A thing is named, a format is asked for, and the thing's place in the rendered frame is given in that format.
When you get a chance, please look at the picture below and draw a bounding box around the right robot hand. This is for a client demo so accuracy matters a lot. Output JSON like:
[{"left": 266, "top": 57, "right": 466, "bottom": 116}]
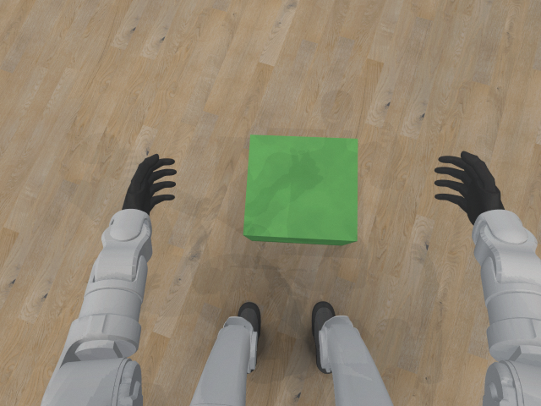
[{"left": 434, "top": 151, "right": 505, "bottom": 225}]

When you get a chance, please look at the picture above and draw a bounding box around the robot shin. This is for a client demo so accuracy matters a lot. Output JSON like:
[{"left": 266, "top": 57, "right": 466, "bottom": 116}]
[
  {"left": 218, "top": 316, "right": 253, "bottom": 335},
  {"left": 321, "top": 315, "right": 361, "bottom": 337}
]

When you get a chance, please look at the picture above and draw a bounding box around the right robot shin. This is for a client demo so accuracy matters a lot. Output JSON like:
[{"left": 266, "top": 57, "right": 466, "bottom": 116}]
[{"left": 321, "top": 315, "right": 361, "bottom": 337}]

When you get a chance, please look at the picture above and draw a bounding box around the left robot shin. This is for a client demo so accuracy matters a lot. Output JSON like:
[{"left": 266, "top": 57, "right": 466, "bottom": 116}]
[{"left": 218, "top": 316, "right": 253, "bottom": 335}]

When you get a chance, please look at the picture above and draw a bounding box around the left robot upper arm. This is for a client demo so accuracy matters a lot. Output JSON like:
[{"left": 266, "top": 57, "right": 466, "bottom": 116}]
[{"left": 45, "top": 357, "right": 143, "bottom": 406}]

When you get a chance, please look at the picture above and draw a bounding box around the right robot forearm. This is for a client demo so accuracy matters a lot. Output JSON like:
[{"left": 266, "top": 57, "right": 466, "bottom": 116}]
[{"left": 472, "top": 210, "right": 541, "bottom": 367}]

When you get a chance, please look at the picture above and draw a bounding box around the left robot forearm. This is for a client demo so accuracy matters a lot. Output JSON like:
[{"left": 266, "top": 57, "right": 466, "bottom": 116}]
[{"left": 41, "top": 209, "right": 152, "bottom": 406}]

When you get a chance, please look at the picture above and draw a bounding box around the right robot upper arm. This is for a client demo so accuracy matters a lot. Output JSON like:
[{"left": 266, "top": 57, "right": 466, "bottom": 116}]
[{"left": 483, "top": 360, "right": 541, "bottom": 406}]

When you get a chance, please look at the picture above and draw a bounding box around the left robot hand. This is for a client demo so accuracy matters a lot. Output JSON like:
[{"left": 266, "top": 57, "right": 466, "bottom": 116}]
[{"left": 122, "top": 154, "right": 177, "bottom": 215}]

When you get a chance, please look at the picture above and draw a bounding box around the carton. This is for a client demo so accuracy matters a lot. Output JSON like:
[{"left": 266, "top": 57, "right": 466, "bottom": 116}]
[{"left": 243, "top": 134, "right": 358, "bottom": 245}]

